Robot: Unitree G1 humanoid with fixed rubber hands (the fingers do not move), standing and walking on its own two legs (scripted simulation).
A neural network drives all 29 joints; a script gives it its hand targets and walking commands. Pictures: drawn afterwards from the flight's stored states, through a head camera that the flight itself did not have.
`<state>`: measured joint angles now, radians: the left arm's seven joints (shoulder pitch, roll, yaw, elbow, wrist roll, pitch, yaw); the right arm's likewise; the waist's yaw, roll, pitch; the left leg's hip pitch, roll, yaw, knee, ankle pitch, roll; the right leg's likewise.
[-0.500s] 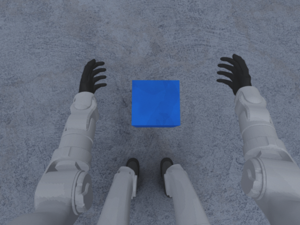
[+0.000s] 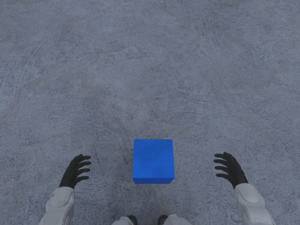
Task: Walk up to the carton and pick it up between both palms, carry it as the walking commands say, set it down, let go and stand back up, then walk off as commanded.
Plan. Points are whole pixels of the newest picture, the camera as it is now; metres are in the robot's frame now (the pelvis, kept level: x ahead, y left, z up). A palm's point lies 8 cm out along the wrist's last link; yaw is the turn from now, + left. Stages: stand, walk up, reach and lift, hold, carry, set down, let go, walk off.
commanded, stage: let go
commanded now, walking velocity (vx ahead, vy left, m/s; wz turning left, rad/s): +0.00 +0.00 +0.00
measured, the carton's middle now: (152, 162) +0.40 -0.03 -0.63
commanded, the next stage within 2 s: stand in 0.58 s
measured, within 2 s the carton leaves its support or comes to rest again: neither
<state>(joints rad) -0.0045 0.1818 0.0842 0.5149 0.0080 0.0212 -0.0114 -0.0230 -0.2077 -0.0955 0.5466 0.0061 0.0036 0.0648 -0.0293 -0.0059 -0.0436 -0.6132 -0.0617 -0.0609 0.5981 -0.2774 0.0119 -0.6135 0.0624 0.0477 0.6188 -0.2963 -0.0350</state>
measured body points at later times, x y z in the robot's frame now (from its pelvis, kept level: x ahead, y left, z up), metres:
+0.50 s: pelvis +0.01 +0.02 +0.02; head +0.01 +0.02 +0.46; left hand +0.18 +0.25 -0.06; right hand +0.18 -0.22 -0.06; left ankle -0.01 +0.11 -0.72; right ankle -0.01 -0.09 -0.72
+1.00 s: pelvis +0.05 +0.01 +0.01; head +0.04 +0.02 +0.46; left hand +0.16 +0.27 -0.11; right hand +0.15 -0.26 -0.09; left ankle -0.01 +0.11 -0.72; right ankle -0.01 -0.09 -0.72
